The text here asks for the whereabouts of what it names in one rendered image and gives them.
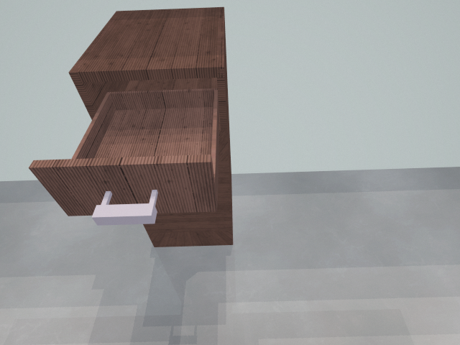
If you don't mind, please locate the drawer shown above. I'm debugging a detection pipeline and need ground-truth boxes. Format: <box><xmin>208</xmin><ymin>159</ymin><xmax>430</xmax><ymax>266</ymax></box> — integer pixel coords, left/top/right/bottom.
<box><xmin>29</xmin><ymin>88</ymin><xmax>219</xmax><ymax>216</ymax></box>

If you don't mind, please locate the cabinet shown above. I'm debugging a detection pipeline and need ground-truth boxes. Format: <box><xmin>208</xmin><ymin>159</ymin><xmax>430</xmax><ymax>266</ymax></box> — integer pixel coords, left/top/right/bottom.
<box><xmin>69</xmin><ymin>7</ymin><xmax>233</xmax><ymax>247</ymax></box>

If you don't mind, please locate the handle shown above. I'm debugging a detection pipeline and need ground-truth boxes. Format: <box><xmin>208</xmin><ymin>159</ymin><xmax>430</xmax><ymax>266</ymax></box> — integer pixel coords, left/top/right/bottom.
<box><xmin>92</xmin><ymin>190</ymin><xmax>158</xmax><ymax>226</ymax></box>

